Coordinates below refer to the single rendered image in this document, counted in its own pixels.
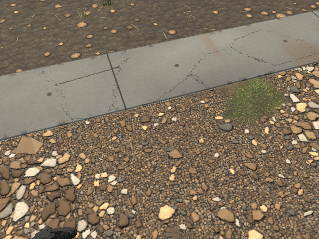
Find left robot hand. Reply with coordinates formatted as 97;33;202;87
32;227;78;239

